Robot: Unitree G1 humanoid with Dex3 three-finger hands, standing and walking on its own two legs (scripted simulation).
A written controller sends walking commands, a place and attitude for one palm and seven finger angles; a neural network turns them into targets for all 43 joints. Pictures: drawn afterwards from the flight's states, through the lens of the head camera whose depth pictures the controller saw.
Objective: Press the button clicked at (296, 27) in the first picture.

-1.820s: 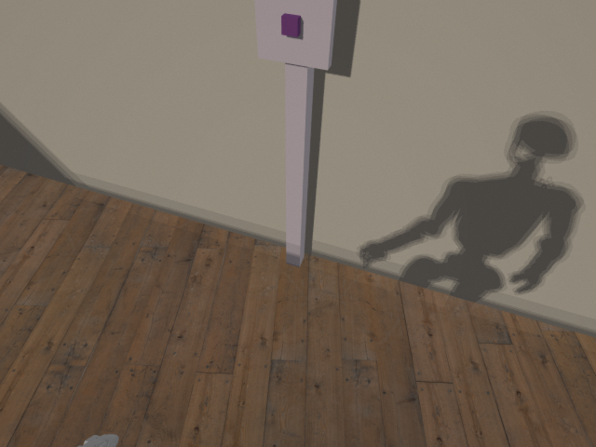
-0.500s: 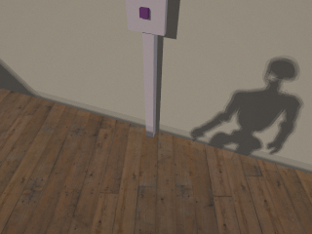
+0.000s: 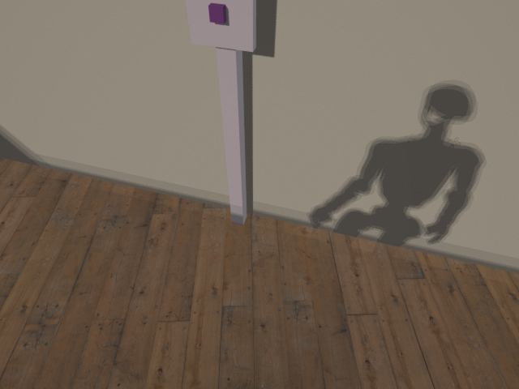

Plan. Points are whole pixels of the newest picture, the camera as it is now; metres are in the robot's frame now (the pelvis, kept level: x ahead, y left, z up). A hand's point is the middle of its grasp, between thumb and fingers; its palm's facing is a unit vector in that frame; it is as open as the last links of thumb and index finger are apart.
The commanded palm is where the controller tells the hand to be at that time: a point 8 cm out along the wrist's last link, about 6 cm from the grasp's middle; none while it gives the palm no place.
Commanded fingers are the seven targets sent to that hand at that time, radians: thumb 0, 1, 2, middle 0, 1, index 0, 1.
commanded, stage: turn to face it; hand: left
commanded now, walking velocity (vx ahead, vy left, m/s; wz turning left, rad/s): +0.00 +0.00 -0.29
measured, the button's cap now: (218, 12) +0.92 +0.17 +0.18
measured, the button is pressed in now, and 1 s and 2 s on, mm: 0 0 0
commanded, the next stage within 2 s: take the last steps up to it in 0.32 s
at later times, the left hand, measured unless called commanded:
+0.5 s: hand out of the picture +0.05 +0.21 -0.17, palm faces -0.12 -0.97 -0.20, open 7.4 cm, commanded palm none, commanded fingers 0.00 0.90 0.90 -0.20 -0.30 -0.20 -0.30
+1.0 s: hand out of the picture +0.00 +0.23 -0.19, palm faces -0.05 -0.99 -0.13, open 7.4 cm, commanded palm none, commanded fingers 0.00 0.90 0.90 -0.20 -0.30 -0.20 -0.30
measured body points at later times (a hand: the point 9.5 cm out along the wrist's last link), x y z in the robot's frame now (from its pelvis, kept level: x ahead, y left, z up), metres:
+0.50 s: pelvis -0.03 +0.02 +0.00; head -0.01 +0.04 +0.45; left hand +0.06 +0.26 -0.16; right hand -0.04 -0.22 -0.14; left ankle -0.03 +0.12 -0.74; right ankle -0.05 -0.10 -0.69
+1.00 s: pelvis +0.09 +0.06 -0.02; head +0.10 +0.09 +0.43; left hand +0.01 +0.28 -0.18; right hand +0.10 -0.19 -0.15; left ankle +0.18 +0.17 -0.74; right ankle -0.06 -0.10 -0.74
